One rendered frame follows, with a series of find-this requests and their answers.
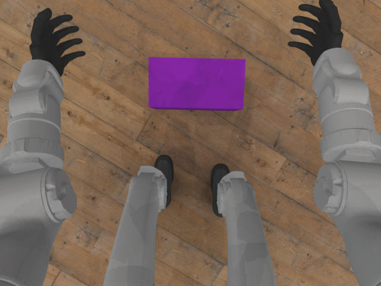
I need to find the robot left upper arm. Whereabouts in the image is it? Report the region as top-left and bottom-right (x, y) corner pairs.
(0, 167), (77, 286)

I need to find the right robot forearm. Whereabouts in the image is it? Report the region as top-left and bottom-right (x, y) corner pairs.
(311, 48), (381, 164)

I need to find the right robot hand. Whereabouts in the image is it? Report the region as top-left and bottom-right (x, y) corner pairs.
(288, 0), (343, 66)

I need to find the left robot hand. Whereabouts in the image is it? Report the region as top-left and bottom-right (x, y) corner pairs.
(29, 8), (86, 76)

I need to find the left robot forearm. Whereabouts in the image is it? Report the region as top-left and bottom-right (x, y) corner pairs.
(0, 60), (64, 177)

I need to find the carton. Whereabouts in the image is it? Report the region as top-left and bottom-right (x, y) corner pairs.
(149, 57), (246, 111)

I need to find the right robot foot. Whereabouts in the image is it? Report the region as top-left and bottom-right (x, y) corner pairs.
(211, 163), (230, 217)

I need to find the right robot thigh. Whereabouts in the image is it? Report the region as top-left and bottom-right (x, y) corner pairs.
(217, 178), (277, 286)

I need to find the robot right upper arm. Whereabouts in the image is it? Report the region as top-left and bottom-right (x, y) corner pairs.
(313, 160), (381, 286)

